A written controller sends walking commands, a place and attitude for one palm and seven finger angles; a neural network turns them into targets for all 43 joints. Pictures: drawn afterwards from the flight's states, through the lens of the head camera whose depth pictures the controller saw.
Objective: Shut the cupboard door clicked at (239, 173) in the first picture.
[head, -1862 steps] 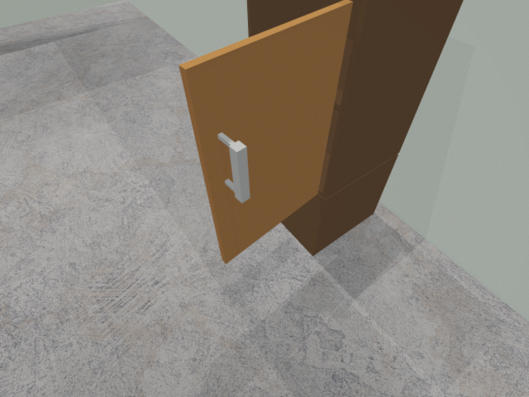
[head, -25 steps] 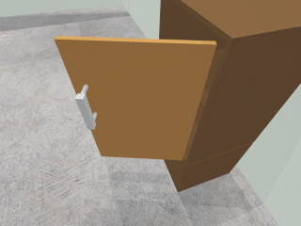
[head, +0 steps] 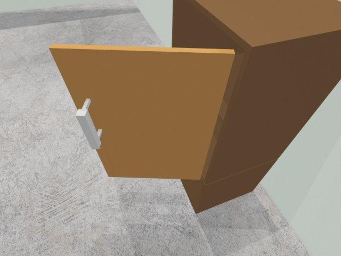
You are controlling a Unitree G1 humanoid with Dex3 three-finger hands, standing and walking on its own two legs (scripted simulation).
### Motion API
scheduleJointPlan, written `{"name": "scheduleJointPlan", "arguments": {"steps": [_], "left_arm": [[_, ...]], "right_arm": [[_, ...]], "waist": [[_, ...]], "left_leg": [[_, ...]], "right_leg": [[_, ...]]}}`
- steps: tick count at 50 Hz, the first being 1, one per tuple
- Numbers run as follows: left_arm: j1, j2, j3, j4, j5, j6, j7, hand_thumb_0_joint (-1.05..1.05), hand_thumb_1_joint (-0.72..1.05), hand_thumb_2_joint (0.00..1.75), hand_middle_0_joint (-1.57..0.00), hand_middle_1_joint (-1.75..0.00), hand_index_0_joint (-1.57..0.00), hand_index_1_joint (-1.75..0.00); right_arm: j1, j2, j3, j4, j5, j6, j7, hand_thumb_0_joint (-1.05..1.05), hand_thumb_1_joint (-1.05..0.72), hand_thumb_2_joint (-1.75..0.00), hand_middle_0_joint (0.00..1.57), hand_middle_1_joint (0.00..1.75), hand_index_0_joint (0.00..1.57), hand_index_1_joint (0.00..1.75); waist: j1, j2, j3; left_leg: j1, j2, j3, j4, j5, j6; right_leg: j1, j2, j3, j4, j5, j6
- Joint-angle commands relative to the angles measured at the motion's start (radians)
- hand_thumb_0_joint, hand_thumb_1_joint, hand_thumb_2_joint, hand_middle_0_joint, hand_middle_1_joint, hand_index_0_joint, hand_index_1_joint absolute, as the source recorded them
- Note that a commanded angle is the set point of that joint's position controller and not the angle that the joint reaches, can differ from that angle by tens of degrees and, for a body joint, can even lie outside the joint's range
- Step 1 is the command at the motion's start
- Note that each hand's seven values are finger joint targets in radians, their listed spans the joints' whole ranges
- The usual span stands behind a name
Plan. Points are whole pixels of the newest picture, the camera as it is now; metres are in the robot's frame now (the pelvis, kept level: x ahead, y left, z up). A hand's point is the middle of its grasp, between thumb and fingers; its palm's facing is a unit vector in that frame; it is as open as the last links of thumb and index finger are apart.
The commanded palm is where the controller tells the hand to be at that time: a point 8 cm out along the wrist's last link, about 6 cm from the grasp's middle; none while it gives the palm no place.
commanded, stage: look again from close up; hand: left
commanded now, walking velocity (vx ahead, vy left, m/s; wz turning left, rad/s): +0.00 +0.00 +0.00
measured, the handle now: (91, 124) +0.44 +0.25 +0.03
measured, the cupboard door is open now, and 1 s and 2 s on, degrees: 68 68 68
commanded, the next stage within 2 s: shuffle to correct the standing spot in 0.40 s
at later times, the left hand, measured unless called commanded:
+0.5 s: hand out of the picture +0.02 +0.15 -0.18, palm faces +0.01 -0.99 -0.17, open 7.4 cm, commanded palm none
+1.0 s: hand out of the picture +0.03 +0.24 -0.20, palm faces +0.05 -0.97 -0.24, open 7.4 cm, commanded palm none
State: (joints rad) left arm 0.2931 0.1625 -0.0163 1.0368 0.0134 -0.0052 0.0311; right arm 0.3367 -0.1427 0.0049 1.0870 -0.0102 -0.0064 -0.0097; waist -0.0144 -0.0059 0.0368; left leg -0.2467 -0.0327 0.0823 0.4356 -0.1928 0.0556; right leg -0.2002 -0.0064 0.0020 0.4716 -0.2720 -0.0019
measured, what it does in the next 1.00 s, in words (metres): steps on the spot: left foot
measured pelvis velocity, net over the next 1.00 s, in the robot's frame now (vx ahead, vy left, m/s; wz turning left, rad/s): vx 0.00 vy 0.04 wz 0.02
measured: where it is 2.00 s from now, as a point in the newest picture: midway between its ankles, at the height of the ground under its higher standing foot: outside the picture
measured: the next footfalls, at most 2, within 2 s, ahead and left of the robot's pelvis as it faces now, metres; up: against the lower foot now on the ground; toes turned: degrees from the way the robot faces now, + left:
left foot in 1.00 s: +0.01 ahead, +0.14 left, +0.00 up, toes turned +2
right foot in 1.52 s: -0.03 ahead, -0.07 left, +0.00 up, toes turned -2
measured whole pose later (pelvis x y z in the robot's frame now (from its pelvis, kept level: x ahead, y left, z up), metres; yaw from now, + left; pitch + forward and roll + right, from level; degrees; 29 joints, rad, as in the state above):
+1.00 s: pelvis +0.00 +0.04 -0.02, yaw +1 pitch +0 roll +0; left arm 0.23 0.22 0.05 0.96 0.04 0.04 0.04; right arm 0.16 -0.20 -0.06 0.96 -0.01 0.03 0.00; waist 0.02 -0.06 0.11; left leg -0.29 0.00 0.01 0.62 -0.31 -0.03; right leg -0.28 -0.08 0.02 0.65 -0.36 0.06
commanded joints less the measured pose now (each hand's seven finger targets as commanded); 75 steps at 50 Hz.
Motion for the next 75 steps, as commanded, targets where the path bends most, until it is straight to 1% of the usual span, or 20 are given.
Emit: {"name": "scheduleJointPlan", "arguments": {"steps": [1,23,32,36,39,41,45,48,49,50,51,52,53,55,58,64,68,72,74,75], "left_arm": [[0.059,0.082,0.017,-0.013,-0.005,-0.023,0.012,0.0,0.9,0.9,-0.2,-0.3,-0.2,-0.3],[0.078,0.071,0.019,0.045,-0.001,-0.025,0.017,0.0,0.9,0.9,-0.2,-0.3,-0.2,-0.3],[0.073,0.131,0.053,0.001,0.0,-0.009,0.032,0.0,0.9,0.9,-0.2,-0.3,-0.2,-0.3],[0.068,0.169,0.073,-0.033,0.004,0.005,0.035,0.0,0.9,0.9,-0.2,-0.3,-0.2,-0.3],[0.061,0.198,0.089,-0.054,0.013,0.013,0.038,0.0,0.9,0.9,-0.2,-0.3,-0.2,-0.3],[0.038,0.211,0.101,-0.076,0.023,0.016,0.042,0.0,0.9,0.9,-0.2,-0.3,-0.2,-0.3],[-0.057,0.239,0.112,-0.127,0.029,0.016,0.031,0.0,0.9,0.9,-0.2,-0.3,-0.2,-0.3],[-0.073,0.216,0.108,-0.14,0.019,0.024,0.023,0.0,0.9,0.9,-0.2,-0.3,-0.2,-0.3],[-0.051,0.182,0.098,-0.141,0.014,0.028,0.022,0.0,0.9,0.9,-0.2,-0.3,-0.2,-0.3],[-0.01,0.119,0.086,-0.144,0.004,0.033,0.021,0.0,0.9,0.9,-0.2,-0.3,-0.2,-0.3],[-0.003,0.097,0.077,-0.14,-0.002,0.033,0.024,0.0,0.9,0.9,-0.2,-0.3,-0.2,-0.3],[-0.017,0.113,0.08,-0.137,-0.004,0.033,0.023,0.0,0.9,0.9,-0.2,-0.3,-0.2,-0.3],[-0.006,0.1,0.08,-0.118,-0.002,0.036,0.024,0.0,0.9,0.9,-0.2,-0.3,-0.2,-0.3],[-0.023,0.109,0.083,-0.088,0.005,0.034,0.004,0.0,0.9,0.9,-0.2,-0.3,-0.2,-0.3],[-0.026,0.099,0.08,-0.082,0.012,0.033,-0.019,0.0,0.9,0.9,-0.2,-0.3,-0.2,-0.3],[-0.049,0.093,0.082,-0.106,0.013,0.045,-0.026,0.0,0.9,0.9,-0.2,-0.3,-0.2,-0.3],[-0.071,0.081,0.076,-0.108,0.009,0.048,-0.03,0.0,0.9,0.9,-0.2,-0.3,-0.2,-0.3],[-0.029,0.053,0.07,-0.075,-0.002,0.038,-0.024,0.0,0.9,0.9,-0.2,-0.3,-0.2,-0.3],[0.04,0.057,0.068,-0.045,0.0,0.025,-0.017,0.0,0.9,0.9,-0.2,-0.3,-0.2,-0.3],[0.061,0.077,0.07,-0.031,0.003,0.019,-0.009,0.0,0.9,0.9,-0.2,-0.3,-0.2,-0.3]], "right_arm": [[0.024,-0.097,-0.015,-0.026,0.001,-0.027,-0.014,0.0,-0.9,-0.9,0.2,0.3,0.2,0.3],[-0.035,-0.091,-0.013,0.018,0.004,-0.032,-0.027,0.0,-0.9,-0.9,0.2,0.3,0.2,0.3],[-0.06,-0.125,-0.039,-0.033,-0.002,-0.001,-0.031,0.0,-0.9,-0.9,0.2,0.3,0.2,0.3],[-0.085,-0.127,-0.057,-0.078,-0.007,0.022,-0.027,0.0,-0.9,-0.9,0.2,0.3,0.2,0.3],[-0.124,-0.115,-0.068,-0.113,-0.007,0.04,-0.024,0.0,-0.9,-0.9,0.2,0.3,0.2,0.3],[-0.163,-0.121,-0.077,-0.138,-0.007,0.048,-0.019,0.0,-0.9,-0.9,0.2,0.3,0.2,0.3],[-0.142,-0.103,-0.077,-0.163,0.002,0.045,-0.002,0.0,-0.9,-0.9,0.2,0.3,0.2,0.3],[-0.031,-0.08,-0.07,-0.128,0.004,0.019,0.002,0.0,-0.9,-0.9,0.2,0.3,0.2,0.3],[0.002,-0.12,-0.071,-0.117,0.001,0.008,-0.001,0.0,-0.9,-0.9,0.2,0.3,0.2,0.3],[0.004,-0.185,-0.082,-0.131,-0.008,-0.001,-0.002,0.0,-0.9,-0.9,0.2,0.3,0.2,0.3],[-0.006,-0.21,-0.08,-0.145,-0.015,0.001,-0.006,0.0,-0.9,-0.9,0.2,0.3,0.2,0.3],[-0.049,-0.216,-0.074,-0.152,-0.023,0.001,-0.016,0.0,-0.9,-0.9,0.2,0.3,0.2,0.3],[-0.08,-0.205,-0.066,-0.148,-0.026,-0.01,-0.026,0.0,-0.9,-0.9,0.2,0.3,0.2,0.3],[-0.116,-0.16,-0.05,-0.149,-0.03,-0.007,-0.028,0.0,-0.9,-0.9,0.2,0.3,0.2,0.3],[-0.071,-0.16,-0.053,-0.131,-0.026,-0.011,-0.034,0.0,-0.9,-0.9,0.2,0.3,0.2,0.3],[0.033,-0.183,-0.064,-0.092,-0.027,-0.011,-0.045,0.0,-0.9,-0.9,0.2,0.3,0.2,0.3],[0.042,-0.189,-0.07,-0.08,-0.028,-0.005,-0.043,0.0,-0.9,-0.9,0.2,0.3,0.2,0.3],[0.027,-0.193,-0.074,-0.063,-0.028,0.003,-0.031,0.0,-0.9,-0.9,0.2,0.3,0.2,0.3],[0.008,-0.166,-0.069,-0.06,-0.018,0.006,-0.027,0.0,-0.9,-0.9,0.2,0.3,0.2,0.3],[0.009,-0.131,-0.063,-0.053,-0.011,0.007,-0.022,0.0,-0.9,-0.9,0.2,0.3,0.2,0.3]], "waist": [[0.009,0.006,-0.005],[0.018,0.002,0.003],[0.03,0.0,-0.044],[0.039,-0.087,-0.049],[0.06,-0.17,0.001],[0.076,-0.174,0.014],[0.03,-0.17,-0.004],[-0.013,-0.139,-0.063],[-0.017,-0.022,-0.105],[-0.009,0.227,-0.112],[-0.012,0.29,-0.107],[0.002,0.196,-0.068],[0.019,0.282,-0.075],[0.022,0.157,0.029],[0.005,0.08,0.038],[-0.031,0.121,-0.048],[-0.041,0.151,-0.054],[-0.019,0.193,-0.058],[0.019,0.114,-0.055],[0.027,0.042,-0.051]], "left_leg": [[0.052,0.126,-0.147,-0.098,0.027,-0.009],[0.134,0.131,-0.124,-0.081,0.21,-0.009],[0.103,0.128,-0.095,0.024,0.348,-0.027],[0.01,0.078,-0.051,0.137,0.209,-0.05],[-0.141,0.02,-0.044,0.34,-0.242,-0.073],[-0.221,0.027,-0.11,0.537,-0.351,-0.078],[-0.152,0.034,-0.113,0.409,-0.295,-0.093],[0.121,-0.002,-0.02,0.052,0.039,-0.088],[0.202,0.052,-0.048,-0.014,0.121,-0.08],[0.201,0.234,-0.275,-0.084,0.254,-0.013],[0.089,0.331,-0.397,-0.134,0.332,0.07],[0.019,0.346,-0.407,-0.149,0.287,0.118],[0.0,0.365,-0.471,-0.187,0.22,0.126],[-0.049,0.321,-0.408,-0.198,0.063,0.114],[0.015,0.296,-0.353,-0.208,0.066,0.108],[0.185,0.321,-0.336,-0.186,0.214,0.114],[0.167,0.303,-0.331,-0.194,0.145,0.107],[0.064,0.261,-0.312,-0.209,-0.027,0.075],[-0.026,0.209,-0.252,-0.154,-0.082,0.026],[-0.101,0.158,-0.188,-0.104,-0.144,-0.017]], "right_leg": [[-0.026,-0.094,0.089,-0.094,0.074,-0.044],[0.018,-0.101,0.075,-0.112,0.215,-0.03],[0.052,-0.17,0.121,-0.005,0.494,-0.065],[0.075,-0.253,0.192,0.008,0.633,-0.119],[0.083,-0.376,0.301,-0.047,0.73,-0.23],[0.071,-0.401,0.298,-0.058,0.739,-0.271],[0.011,-0.318,0.174,0.002,0.684,-0.195],[-0.106,-0.188,0.098,0.1,0.324,-0.086],[-0.127,-0.13,0.062,0.188,0.15,-0.052],[-0.214,-0.028,-0.011,0.307,-0.2,0.003],[-0.167,0.011,0.016,0.436,-0.359,0.012],[-0.146,-0.008,0.061,0.495,-0.33,-0.001],[-0.158,-0.015,0.092,0.538,-0.323,-0.006],[-0.194,-0.029,0.088,0.563,-0.221,-0.004],[-0.236,-0.012,0.044,0.561,-0.166,0.004],[-0.275,-0.014,0.035,0.496,-0.188,0.016],[-0.204,-0.012,0.001,0.34,-0.225,0.011],[-0.053,0.005,-0.033,0.122,-0.171,-0.01],[0.102,0.002,-0.046,-0.102,0.001,-0.013],[0.175,-0.047,0.007,-0.164,0.019,-0.026]]}}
